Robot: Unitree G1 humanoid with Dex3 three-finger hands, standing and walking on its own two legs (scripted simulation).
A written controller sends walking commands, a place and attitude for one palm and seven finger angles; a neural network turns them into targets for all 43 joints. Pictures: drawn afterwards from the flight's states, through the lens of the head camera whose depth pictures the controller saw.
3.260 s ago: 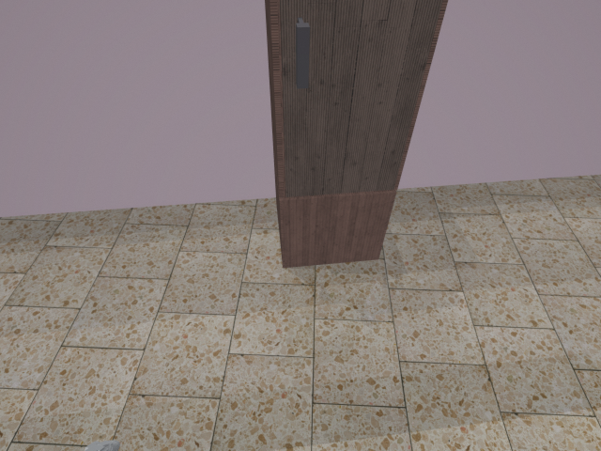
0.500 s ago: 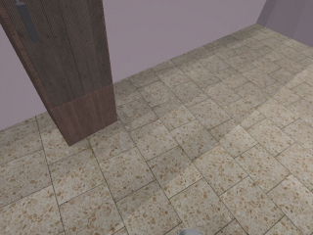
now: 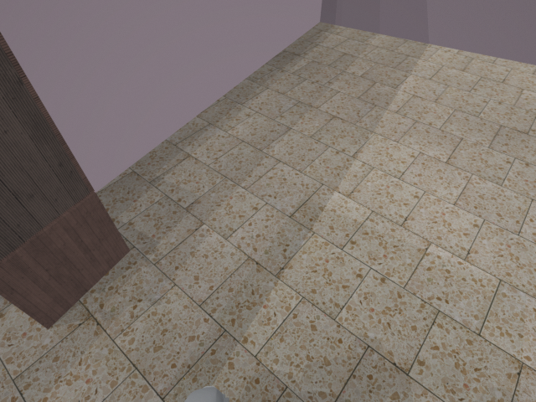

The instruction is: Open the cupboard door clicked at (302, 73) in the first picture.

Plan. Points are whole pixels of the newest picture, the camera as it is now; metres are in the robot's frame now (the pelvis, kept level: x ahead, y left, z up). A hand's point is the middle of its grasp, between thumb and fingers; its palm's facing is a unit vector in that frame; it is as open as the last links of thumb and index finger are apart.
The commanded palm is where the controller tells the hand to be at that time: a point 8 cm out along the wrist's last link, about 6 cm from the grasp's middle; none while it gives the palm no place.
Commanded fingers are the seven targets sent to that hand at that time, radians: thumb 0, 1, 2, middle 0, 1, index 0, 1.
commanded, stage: walk to a spot facing it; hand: left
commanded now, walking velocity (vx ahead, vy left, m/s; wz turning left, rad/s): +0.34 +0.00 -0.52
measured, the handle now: out of the picture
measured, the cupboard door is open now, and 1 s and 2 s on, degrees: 0 0 0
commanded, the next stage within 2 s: turn to face it in 0.58 s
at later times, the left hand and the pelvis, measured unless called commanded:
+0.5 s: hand (178, 319) +0.30 +0.20 -0.17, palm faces -0.28 -0.95 -0.17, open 7.4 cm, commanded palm none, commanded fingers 0.00 0.90 0.90 -0.20 -0.30 -0.20 -0.30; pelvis +0.16 +0.04 +0.00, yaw -19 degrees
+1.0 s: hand (257, 258) +0.45 +0.06 -0.17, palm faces -0.38 -0.92 -0.12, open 7.3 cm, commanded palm none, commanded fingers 0.00 0.90 0.90 -0.20 -0.30 -0.20 -0.30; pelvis +0.28 -0.03 -0.01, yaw -21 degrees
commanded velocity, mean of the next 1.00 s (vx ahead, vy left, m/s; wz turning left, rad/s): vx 0.12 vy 0.00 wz -0.17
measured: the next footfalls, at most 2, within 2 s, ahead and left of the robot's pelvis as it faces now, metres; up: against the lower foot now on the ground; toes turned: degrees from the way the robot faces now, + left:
left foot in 0.16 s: +0.18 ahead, +0.15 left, +0.00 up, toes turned +0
right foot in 0.66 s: +0.32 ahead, -0.15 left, +0.00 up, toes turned -32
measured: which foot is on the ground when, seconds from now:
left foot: up 0.00-0.14, down 0.16-0.66, up 0.68-1.00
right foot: down 0.00-0.16, up 0.18-0.64, down 0.66-1.00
